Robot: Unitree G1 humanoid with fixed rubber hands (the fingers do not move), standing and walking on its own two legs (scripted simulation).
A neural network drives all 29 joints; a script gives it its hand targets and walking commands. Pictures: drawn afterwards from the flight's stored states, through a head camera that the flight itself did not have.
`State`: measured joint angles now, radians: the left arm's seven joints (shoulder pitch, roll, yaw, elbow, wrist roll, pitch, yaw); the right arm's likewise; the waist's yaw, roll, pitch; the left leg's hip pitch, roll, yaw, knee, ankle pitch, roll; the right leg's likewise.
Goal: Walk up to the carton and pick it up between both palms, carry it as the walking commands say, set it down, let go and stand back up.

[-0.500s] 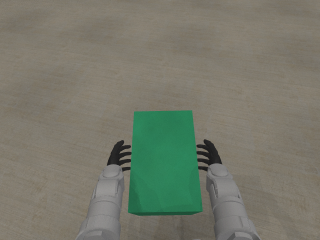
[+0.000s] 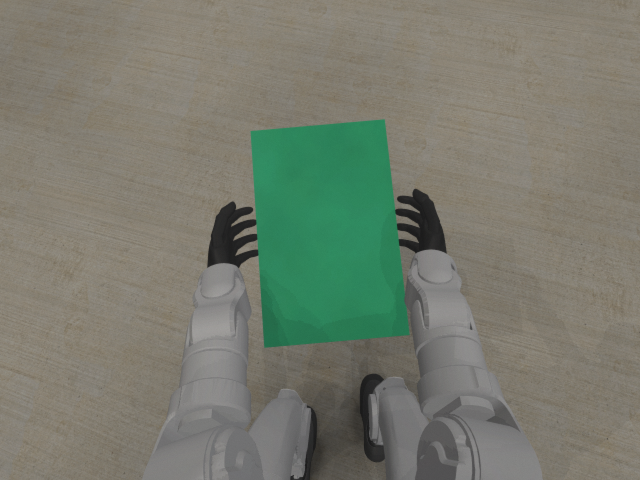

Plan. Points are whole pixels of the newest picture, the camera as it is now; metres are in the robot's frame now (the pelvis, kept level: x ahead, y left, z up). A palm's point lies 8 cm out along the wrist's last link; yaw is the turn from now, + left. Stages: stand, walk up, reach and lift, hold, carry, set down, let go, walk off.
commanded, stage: set down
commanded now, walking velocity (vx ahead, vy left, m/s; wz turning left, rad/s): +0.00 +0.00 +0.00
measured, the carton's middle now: (326, 240) +0.44 +0.03 -0.15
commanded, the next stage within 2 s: none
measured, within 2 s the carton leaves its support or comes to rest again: neither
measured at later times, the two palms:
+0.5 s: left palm (241, 263) +0.39 +0.16 -0.14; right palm (412, 255) +0.42 -0.10 -0.15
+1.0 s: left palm (254, 262) +0.42 +0.16 -0.22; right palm (402, 253) +0.45 -0.10 -0.23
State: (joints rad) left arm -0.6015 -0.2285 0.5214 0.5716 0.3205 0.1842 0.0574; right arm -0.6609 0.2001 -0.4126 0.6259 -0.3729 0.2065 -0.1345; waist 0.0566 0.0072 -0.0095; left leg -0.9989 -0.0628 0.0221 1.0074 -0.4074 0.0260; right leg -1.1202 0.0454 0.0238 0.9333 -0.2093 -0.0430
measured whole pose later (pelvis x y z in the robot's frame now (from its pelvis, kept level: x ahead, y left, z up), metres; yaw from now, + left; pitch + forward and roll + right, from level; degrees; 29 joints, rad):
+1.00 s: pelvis -0.02 +0.00 -0.15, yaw +2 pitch +37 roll +3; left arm -0.88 -0.11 0.50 0.67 0.21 0.23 0.13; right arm -0.95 0.08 -0.37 0.76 -0.26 0.24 -0.22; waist 0.04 -0.01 -0.10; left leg -1.69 -0.08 0.04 1.66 -0.63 0.02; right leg -1.84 0.04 0.00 1.58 -0.39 -0.05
